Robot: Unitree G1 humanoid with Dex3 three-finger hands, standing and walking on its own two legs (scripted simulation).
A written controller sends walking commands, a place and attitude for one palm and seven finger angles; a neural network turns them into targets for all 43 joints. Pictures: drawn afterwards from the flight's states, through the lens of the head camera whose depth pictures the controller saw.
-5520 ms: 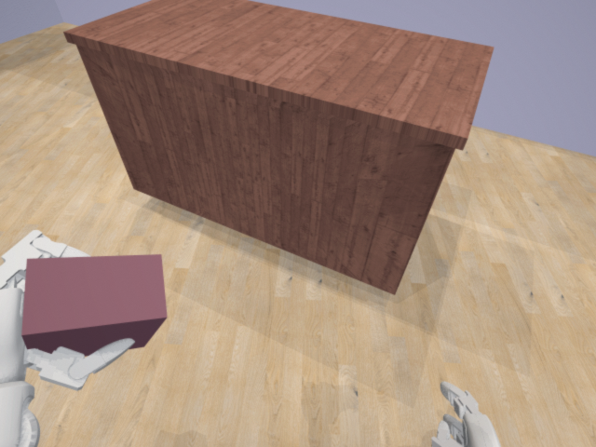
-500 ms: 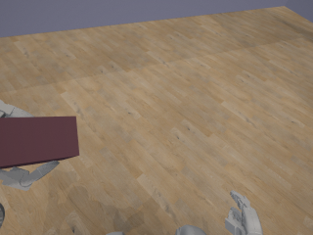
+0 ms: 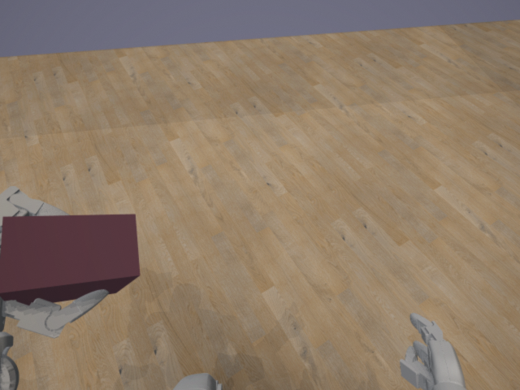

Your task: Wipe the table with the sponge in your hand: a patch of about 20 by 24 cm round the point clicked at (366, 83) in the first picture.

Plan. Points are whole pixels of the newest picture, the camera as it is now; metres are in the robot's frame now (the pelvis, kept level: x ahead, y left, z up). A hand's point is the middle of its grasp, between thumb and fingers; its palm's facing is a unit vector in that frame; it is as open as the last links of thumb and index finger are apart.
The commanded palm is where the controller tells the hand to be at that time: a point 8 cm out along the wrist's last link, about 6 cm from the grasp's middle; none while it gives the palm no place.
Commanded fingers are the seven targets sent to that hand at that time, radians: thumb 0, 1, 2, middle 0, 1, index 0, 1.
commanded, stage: turn to face it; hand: left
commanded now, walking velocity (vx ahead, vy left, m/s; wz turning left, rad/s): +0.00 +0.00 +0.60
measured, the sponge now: (88, 261) +0.23 +0.20 +0.15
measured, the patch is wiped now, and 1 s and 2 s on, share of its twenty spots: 0.00 0.00 0.00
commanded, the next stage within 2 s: none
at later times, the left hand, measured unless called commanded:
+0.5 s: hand out of the picture +0.07 +0.27 +0.17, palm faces +0.59 -0.64 -0.49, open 10.5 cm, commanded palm +0.01 +0.29 +0.18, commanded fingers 0.00 0.10 1.30 -1.20 -1.60 -1.20 -1.60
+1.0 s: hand out of the picture -0.10 +0.27 +0.17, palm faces +0.77 -0.46 -0.44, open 10.5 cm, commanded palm -0.17 +0.27 +0.18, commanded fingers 0.00 0.10 1.30 -1.20 -1.60 -1.20 -1.60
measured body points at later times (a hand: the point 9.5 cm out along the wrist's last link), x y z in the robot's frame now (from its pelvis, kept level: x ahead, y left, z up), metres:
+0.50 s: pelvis -0.06 -0.02 -0.01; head -0.02 -0.03 +0.44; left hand +0.03 +0.30 +0.19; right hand +0.16 -0.15 -0.12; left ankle -0.02 +0.14 -0.73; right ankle -0.05 -0.12 -0.74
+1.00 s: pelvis -0.14 -0.05 -0.01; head -0.12 -0.02 +0.44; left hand -0.14 +0.29 +0.19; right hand +0.13 -0.14 -0.09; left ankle -0.20 +0.07 -0.74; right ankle -0.06 -0.14 -0.68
